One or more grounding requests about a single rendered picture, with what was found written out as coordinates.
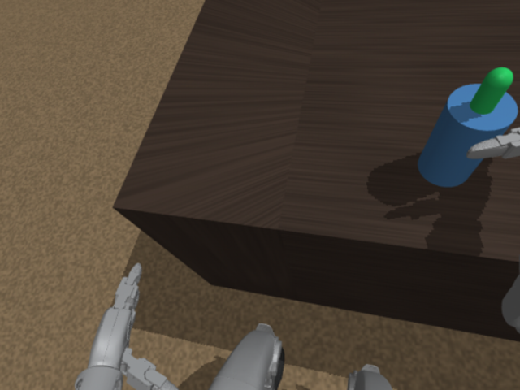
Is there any right robot arm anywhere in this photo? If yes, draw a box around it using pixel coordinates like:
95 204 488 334
502 254 520 334

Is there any left robot hand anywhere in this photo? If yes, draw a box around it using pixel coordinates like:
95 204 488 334
87 263 179 390

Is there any bottle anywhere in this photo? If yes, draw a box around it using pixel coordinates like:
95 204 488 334
418 67 518 187

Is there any right robot hand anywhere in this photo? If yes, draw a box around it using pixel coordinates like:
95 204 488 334
466 128 520 159

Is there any left robot arm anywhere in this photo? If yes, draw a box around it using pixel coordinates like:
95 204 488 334
75 366 124 390

